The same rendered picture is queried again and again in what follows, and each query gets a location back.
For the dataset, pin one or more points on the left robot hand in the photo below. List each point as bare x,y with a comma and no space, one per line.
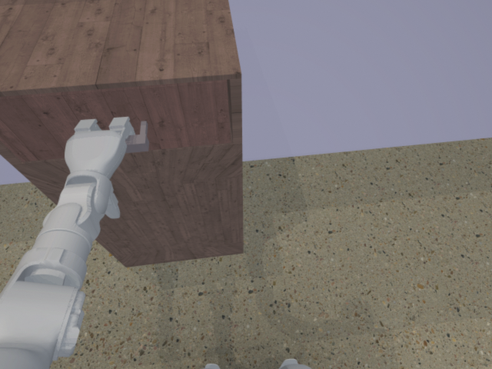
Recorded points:
93,149

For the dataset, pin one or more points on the handle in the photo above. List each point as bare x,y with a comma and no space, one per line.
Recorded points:
138,143

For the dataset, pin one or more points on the drawer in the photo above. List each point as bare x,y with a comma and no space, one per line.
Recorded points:
37,127

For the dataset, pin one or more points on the robot left forearm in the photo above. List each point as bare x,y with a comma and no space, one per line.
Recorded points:
61,249

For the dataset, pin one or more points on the robot left upper arm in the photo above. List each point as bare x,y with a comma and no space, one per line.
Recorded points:
39,323

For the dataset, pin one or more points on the cabinet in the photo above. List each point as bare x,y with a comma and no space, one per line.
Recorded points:
176,204

